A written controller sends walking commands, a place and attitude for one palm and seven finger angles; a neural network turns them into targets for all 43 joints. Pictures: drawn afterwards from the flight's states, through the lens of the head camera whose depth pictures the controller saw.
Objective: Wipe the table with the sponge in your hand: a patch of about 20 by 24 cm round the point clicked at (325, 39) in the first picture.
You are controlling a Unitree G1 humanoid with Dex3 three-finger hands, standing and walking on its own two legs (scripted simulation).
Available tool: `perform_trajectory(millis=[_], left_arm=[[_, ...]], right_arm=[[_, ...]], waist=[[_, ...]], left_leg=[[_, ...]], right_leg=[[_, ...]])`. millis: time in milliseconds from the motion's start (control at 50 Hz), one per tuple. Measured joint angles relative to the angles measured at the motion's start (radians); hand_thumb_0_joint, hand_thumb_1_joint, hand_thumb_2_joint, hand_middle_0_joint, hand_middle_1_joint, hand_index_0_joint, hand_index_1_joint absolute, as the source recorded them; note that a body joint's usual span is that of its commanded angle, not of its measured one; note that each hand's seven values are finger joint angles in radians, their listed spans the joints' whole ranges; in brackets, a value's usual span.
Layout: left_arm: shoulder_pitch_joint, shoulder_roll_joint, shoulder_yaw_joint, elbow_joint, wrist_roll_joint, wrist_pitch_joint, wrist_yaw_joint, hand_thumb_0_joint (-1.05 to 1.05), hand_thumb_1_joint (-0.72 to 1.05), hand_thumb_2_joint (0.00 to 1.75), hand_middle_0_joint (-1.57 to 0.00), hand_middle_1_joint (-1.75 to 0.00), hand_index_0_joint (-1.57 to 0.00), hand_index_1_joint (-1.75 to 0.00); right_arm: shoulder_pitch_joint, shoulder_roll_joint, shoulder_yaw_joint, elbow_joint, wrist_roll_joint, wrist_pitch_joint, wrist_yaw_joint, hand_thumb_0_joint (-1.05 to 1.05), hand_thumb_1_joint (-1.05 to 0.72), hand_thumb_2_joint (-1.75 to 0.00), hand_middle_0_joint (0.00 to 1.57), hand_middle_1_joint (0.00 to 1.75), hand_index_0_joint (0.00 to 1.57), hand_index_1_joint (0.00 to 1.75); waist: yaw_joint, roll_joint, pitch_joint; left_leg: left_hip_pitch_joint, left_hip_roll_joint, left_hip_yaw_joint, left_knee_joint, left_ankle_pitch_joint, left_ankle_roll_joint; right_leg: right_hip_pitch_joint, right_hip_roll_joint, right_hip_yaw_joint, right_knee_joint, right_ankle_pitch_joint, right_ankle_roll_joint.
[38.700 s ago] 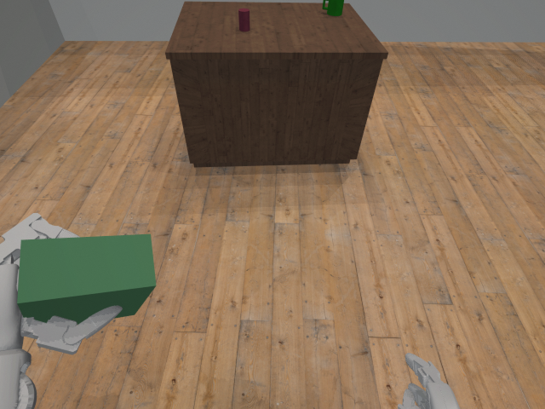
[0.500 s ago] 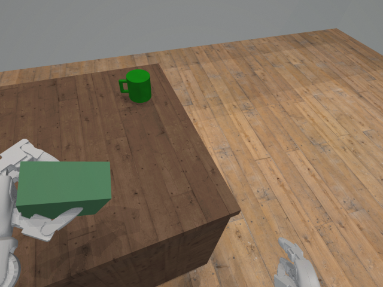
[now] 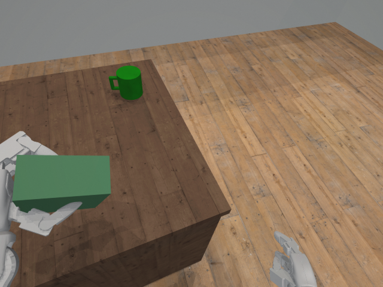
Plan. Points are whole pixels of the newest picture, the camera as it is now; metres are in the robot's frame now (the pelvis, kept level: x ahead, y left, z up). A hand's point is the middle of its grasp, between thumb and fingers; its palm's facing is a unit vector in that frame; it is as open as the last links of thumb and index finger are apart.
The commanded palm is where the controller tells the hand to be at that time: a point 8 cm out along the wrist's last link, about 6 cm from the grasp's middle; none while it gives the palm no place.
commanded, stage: shuffle to correct the standing spot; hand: left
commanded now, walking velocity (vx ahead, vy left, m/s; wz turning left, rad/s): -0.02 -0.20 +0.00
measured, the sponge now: (76, 186) +0.24 +0.22 +0.13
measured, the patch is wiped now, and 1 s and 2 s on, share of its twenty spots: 0.00 0.00 0.00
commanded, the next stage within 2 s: none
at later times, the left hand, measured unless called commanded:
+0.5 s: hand (85, 194) +0.22 +0.19 +0.15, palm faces +0.32 -0.88 -0.36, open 9.8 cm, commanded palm +0.16 +0.23 +0.17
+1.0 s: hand (74, 193) +0.22 +0.20 +0.15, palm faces +0.31 -0.87 -0.39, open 9.8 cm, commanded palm +0.16 +0.24 +0.17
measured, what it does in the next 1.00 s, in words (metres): stands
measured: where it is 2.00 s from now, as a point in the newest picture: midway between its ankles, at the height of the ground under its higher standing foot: outside the picture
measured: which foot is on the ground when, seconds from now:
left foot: down 0.00-1.00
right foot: down 0.00-1.00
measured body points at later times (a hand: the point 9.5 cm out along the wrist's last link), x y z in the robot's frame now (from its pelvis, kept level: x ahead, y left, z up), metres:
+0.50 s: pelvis +0.00 -0.05 -0.01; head +0.02 -0.04 +0.44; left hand +0.20 +0.23 +0.17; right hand +0.17 -0.30 -0.08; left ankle +0.02 +0.09 -0.74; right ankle -0.01 -0.12 -0.74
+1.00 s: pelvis +0.00 -0.04 -0.01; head +0.03 -0.02 +0.44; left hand +0.19 +0.24 +0.18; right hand +0.16 -0.27 -0.09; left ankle +0.02 +0.09 -0.74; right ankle -0.01 -0.12 -0.74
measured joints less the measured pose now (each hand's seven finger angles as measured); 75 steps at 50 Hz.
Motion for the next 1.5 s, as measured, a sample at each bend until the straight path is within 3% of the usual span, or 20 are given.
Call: perform_trajectory(millis=[140,320,460,640,1040,1500], left_arm=[[0.041,0.021,0.016,-0.04,-0.017,0.004,-0.014,-0.01,-0.48,1.06,-0.76,-1.36,-0.77,-1.36],[0.07,0.017,0.017,-0.024,-0.038,0.033,-0.026,-0.01,-0.48,1.06,-0.76,-1.36,-0.77,-1.36],[0.068,0.0,0.002,-0.029,-0.045,0.048,-0.017,-0.01,-0.48,1.06,-0.76,-1.36,-0.77,-1.36],[0.062,0.032,0.027,-0.052,-0.044,0.033,-0.02,-0.01,-0.48,1.06,-0.76,-1.36,-0.77,-1.36],[0.055,0.036,0.028,-0.065,-0.036,0.032,-0.022,-0.01,-0.48,1.07,-0.76,-1.36,-0.77,-1.36],[0.084,0.037,0.03,-0.061,-0.048,0.042,-0.02,-0.01,-0.48,1.07,-0.76,-1.36,-0.77,-1.36]], right_arm=[[-0.002,-0.005,-0.011,-0.013,0.002,0.013,0.005,0.01,-0.9,-0.89,0.2,0.3,0.2,0.3],[0.006,-0.039,-0.037,-0.006,0.009,0.03,-0.011,0.01,-0.9,-0.89,0.2,0.3,0.2,0.3],[0.018,-0.052,-0.051,0.011,0.011,0.04,-0.02,0.01,-0.9,-0.89,0.2,0.3,0.2,0.3],[0.02,-0.037,-0.047,0.007,0.007,0.043,-0.019,0.01,-0.9,-0.89,0.2,0.3,0.2,0.3],[0.014,-0.008,-0.022,0.002,0.004,0.035,-0.012,0.01,-0.9,-0.89,0.2,0.3,0.2,0.3],[0.018,-0.035,-0.041,0.002,0.013,0.048,-0.013,0.01,-0.9,-0.89,0.2,0.3,0.2,0.3]], waist=[[-0.012,0.013,-0.002],[-0.009,0.041,-0.014],[-0.017,0.04,-0.026],[-0.028,0.018,-0.018],[-0.012,0.022,0.0],[-0.028,0.042,-0.014]], left_leg=[[-0.02,0.032,-0.012,0.03,-0.015,-0.027],[-0.047,0.07,-0.027,0.08,-0.038,-0.058],[-0.069,0.084,-0.04,0.131,-0.066,-0.059],[-0.062,0.081,-0.037,0.127,-0.064,-0.071],[-0.064,0.068,-0.032,0.103,-0.045,-0.057],[-0.065,0.084,-0.047,0.124,-0.059,-0.076]], right_leg=[[-0.009,0.032,-0.009,0.006,-0.005,-0.026],[-0.03,0.069,-0.021,0.041,-0.023,-0.062],[-0.047,0.084,-0.032,0.085,-0.05,-0.079],[-0.049,0.079,-0.029,0.099,-0.057,-0.071],[-0.05,0.066,-0.026,0.076,-0.038,-0.06],[-0.047,0.083,-0.04,0.093,-0.054,-0.084]])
